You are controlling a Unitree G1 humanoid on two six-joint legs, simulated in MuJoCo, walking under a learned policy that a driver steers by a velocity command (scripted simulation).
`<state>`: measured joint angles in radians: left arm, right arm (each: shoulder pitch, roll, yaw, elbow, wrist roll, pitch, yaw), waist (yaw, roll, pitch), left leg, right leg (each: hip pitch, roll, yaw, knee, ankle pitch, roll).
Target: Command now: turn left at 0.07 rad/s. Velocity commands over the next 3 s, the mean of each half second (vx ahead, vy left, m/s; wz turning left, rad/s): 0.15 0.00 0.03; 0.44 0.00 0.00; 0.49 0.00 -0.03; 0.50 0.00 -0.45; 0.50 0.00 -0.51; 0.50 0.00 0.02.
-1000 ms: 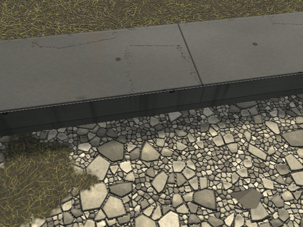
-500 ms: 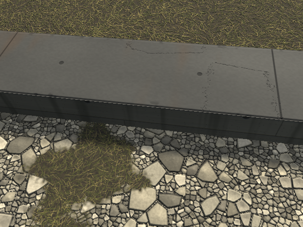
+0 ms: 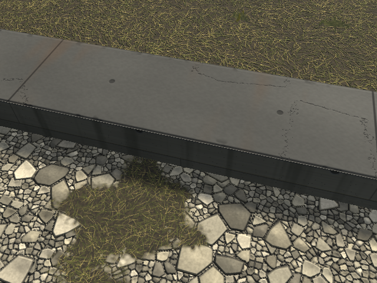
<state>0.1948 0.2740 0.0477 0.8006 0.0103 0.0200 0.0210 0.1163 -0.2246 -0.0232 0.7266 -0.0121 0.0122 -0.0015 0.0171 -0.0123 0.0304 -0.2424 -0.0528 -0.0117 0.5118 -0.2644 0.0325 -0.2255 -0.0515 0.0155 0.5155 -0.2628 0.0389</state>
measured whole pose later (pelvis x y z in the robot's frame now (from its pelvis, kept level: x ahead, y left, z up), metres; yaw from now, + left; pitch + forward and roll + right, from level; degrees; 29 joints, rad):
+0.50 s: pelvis +0.06 +0.01 +0.00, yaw +0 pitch +0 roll +0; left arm 0.29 0.27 0.04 0.88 -0.03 -0.05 0.02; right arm 0.33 -0.25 -0.07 0.92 0.01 -0.09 0.01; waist -0.02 -0.03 0.00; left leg -0.17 -0.03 0.03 0.50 -0.34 0.05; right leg -0.32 -0.01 0.04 0.90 -0.45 -0.02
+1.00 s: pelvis +0.31 -0.06 +0.00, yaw +0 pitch +0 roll +0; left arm 0.19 0.27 0.05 0.87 0.03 -0.06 -0.02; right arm 0.30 -0.28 -0.05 0.93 -0.03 -0.06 0.02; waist -0.02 0.03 0.06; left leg -0.35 0.03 -0.03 1.12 -0.33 0.07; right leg -0.32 0.05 -0.06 0.46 -0.15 -0.07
